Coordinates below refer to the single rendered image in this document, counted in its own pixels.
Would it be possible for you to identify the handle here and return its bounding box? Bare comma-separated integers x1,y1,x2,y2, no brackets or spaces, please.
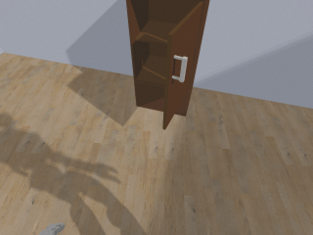
172,55,188,82

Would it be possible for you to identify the cupboard door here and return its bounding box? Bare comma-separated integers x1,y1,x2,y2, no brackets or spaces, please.
162,1,203,130

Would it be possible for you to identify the robot left hand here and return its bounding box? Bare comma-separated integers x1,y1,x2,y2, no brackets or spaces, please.
38,222,65,235

